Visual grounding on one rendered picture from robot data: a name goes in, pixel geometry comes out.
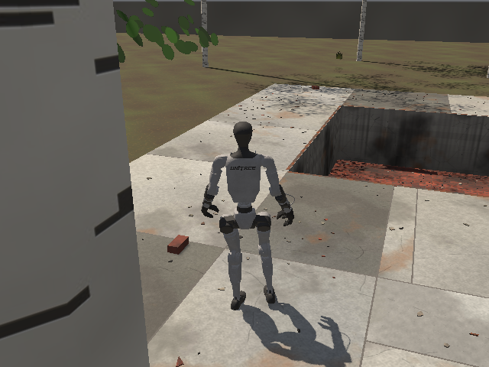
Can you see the left robot upper arm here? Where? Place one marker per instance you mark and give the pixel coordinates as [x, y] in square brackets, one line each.
[215, 174]

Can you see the right robot thigh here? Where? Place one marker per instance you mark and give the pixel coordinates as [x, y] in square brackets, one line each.
[263, 223]

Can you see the right robot forearm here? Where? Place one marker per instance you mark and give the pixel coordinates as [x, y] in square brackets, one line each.
[283, 201]

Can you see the robot left hand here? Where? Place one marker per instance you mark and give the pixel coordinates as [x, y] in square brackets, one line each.
[212, 207]

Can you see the left robot foot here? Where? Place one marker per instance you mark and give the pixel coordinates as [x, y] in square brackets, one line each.
[237, 303]

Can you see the robot right hand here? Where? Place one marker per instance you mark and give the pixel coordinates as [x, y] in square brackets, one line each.
[284, 215]

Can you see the right robot upper arm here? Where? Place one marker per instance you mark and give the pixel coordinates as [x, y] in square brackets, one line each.
[271, 172]

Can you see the left robot forearm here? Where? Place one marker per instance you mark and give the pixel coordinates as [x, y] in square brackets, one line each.
[207, 200]

